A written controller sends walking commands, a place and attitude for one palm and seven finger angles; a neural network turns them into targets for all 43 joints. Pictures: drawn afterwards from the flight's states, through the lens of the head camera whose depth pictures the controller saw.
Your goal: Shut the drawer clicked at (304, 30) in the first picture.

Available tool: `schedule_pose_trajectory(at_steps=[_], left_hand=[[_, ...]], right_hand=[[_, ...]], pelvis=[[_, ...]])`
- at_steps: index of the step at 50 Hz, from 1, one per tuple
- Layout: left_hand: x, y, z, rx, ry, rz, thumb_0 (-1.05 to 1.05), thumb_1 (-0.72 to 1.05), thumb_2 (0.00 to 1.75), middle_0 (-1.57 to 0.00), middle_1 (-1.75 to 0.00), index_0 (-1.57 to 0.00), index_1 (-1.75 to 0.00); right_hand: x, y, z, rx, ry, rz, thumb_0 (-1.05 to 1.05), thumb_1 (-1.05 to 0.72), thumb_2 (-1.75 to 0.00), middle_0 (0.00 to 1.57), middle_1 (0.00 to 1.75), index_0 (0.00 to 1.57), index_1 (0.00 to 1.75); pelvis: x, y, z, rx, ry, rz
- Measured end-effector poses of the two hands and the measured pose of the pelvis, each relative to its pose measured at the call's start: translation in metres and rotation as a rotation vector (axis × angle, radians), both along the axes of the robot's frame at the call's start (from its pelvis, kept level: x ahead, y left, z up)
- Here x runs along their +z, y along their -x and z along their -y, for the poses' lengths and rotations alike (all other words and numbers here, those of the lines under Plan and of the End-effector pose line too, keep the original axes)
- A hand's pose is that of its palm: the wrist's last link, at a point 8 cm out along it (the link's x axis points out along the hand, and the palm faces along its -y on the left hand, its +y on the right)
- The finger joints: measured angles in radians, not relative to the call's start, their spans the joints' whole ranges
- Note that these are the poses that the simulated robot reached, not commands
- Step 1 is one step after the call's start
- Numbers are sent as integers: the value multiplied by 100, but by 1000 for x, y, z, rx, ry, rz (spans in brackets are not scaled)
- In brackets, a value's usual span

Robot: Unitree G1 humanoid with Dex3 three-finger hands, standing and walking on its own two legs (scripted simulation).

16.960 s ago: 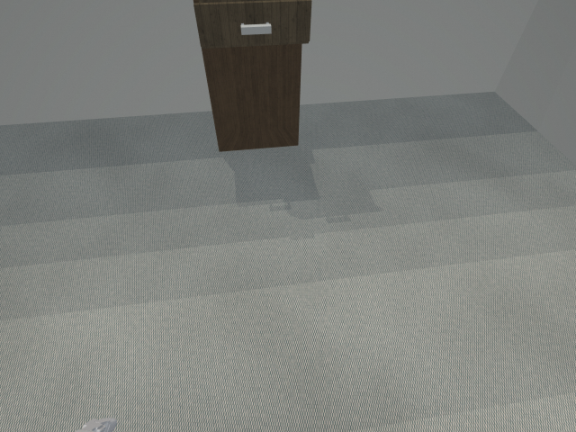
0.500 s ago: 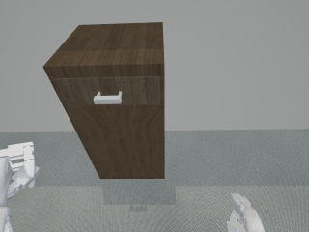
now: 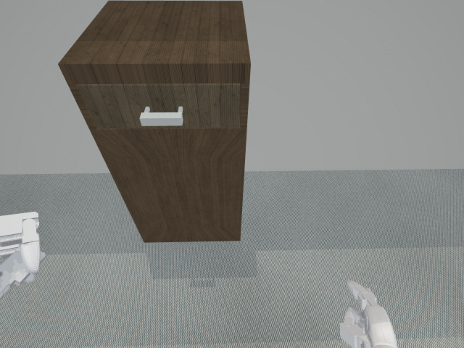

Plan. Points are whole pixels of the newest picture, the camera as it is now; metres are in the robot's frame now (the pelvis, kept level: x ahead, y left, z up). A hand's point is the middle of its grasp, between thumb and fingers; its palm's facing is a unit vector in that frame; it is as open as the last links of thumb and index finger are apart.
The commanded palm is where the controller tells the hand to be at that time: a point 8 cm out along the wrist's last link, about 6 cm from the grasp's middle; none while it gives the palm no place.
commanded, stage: step back with the hand held close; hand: left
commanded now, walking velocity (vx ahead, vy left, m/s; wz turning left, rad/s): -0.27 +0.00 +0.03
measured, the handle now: (162, 114) +0.67 +0.23 +0.01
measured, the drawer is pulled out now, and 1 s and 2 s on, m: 0.00 0.00 0.00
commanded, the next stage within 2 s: stop stepping back and stand still in 0.68 s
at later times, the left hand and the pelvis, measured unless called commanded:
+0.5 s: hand (22, 313) +0.13 +0.23 +0.16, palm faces +0.31 -0.82 -0.48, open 3.3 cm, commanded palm +0.05 +0.28 +0.19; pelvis -0.07 +0.00 +0.00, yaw +1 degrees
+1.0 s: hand out of the picture +0.01 +0.26 +0.18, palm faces +0.35 -0.83 -0.44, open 3.3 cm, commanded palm -0.04 +0.30 +0.19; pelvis -0.17 +0.02 +0.00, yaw -1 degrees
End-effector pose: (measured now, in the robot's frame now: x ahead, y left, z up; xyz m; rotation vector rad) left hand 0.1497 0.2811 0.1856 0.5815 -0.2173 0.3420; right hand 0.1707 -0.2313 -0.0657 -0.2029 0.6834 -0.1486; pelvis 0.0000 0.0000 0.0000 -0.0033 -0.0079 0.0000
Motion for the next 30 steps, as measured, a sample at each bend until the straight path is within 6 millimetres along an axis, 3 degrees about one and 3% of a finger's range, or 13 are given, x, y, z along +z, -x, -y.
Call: schedule_pose_trajectory(at_steps=[10,18,26,30], left_hand=[[-4,26,-1,-27,48,84,2,89,90,-141,-160,-141,-159],[7,43,-11,-13,-52,102,1,89,90,-141,-160,-141,-159],[-3,62,13,-119,7,37,2,89,90,-141,-160,-141,-159],[3,83,12,-149,-26,48,2,89,90,-141,-160,-141,-159]], right_hand=[[-1,39,1,9,53,-25,1,-90,-90,20,30,20,30],[-5,65,3,5,63,-55,1,-90,-90,20,30,20,30],[-5,78,5,20,43,-56,1,-90,-90,20,30,20,30],[2,89,6,2,49,-21,1,-91,-90,20,30,20,30]], pelvis=[[-4,27,-5,7,31,-6],[-4,39,-2,39,46,-43],[-2,75,4,17,45,-42],[-3,90,2,27,57,-31]])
